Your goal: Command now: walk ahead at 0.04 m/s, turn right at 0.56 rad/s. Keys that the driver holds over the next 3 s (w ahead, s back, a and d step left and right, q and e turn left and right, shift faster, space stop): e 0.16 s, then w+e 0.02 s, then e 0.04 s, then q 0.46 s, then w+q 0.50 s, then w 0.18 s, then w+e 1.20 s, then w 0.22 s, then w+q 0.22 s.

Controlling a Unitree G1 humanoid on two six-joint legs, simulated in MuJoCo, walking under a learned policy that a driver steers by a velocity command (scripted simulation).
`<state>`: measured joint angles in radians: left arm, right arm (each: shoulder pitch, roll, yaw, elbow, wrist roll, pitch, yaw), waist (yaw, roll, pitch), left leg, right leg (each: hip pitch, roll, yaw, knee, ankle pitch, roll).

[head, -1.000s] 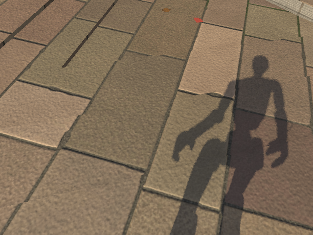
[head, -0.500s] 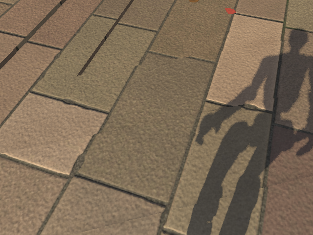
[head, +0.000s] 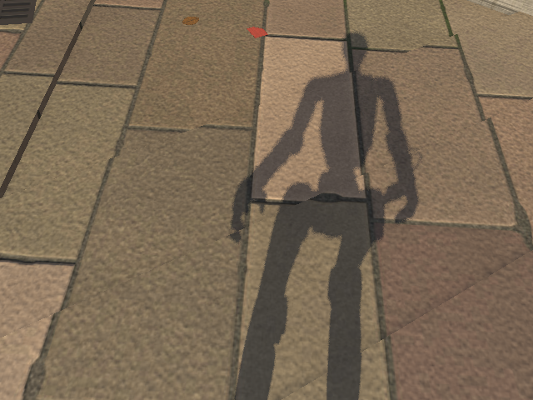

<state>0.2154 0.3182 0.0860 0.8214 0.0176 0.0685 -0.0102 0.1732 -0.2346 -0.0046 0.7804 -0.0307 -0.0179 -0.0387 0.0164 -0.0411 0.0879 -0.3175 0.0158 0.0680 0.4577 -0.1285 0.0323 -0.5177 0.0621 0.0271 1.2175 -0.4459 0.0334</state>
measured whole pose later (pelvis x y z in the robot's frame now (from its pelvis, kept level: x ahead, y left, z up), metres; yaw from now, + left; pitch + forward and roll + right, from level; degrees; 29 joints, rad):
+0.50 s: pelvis +0.01 -0.05 +0.01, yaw -8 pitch -1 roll +1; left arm 0.18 0.19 -0.01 0.80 0.02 0.01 0.03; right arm 0.31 -0.26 -0.05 0.88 -0.02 0.06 0.01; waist -0.03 0.04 0.02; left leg -0.35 0.01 -0.02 0.76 -0.37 -0.02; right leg -0.16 0.06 -0.04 0.42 -0.24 -0.09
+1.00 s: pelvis +0.06 -0.03 +0.01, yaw +9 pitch +1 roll +0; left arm 0.15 0.30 0.05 0.80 0.03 0.01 -0.03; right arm 0.39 -0.27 -0.07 0.85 -0.01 -0.01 0.01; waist -0.04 -0.03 0.00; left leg -0.07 -0.09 -0.15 0.31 -0.26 0.08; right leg -0.55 -0.04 0.04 0.76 -0.17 0.06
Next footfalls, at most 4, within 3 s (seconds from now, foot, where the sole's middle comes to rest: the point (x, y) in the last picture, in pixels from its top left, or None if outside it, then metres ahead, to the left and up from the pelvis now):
0.20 right None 0.03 -0.12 -0.77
0.68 left None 0.02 0.06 -0.77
1.14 right None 0.27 -0.14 -0.77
1.60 left None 0.44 0.16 -0.79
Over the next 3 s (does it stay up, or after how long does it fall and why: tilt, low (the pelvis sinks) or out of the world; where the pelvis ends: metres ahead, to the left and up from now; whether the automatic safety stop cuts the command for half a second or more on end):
stays up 1.03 0.11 -0.06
